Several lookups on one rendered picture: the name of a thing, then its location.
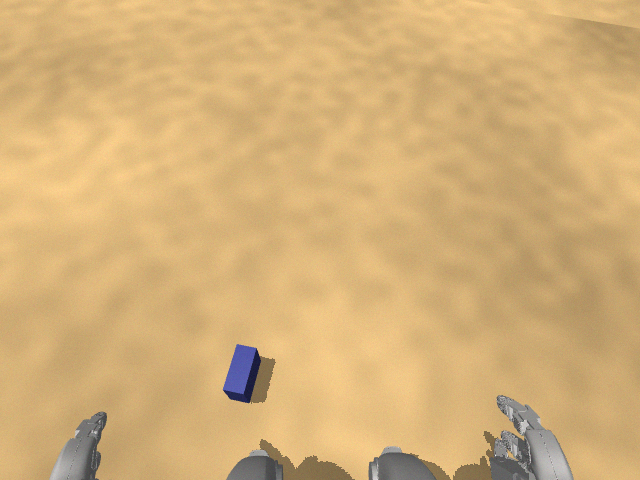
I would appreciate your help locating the right robot hand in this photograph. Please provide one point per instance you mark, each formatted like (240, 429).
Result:
(539, 455)

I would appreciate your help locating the left robot hand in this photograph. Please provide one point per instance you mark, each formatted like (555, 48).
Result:
(79, 458)

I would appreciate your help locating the carton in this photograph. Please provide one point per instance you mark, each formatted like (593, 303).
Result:
(242, 373)

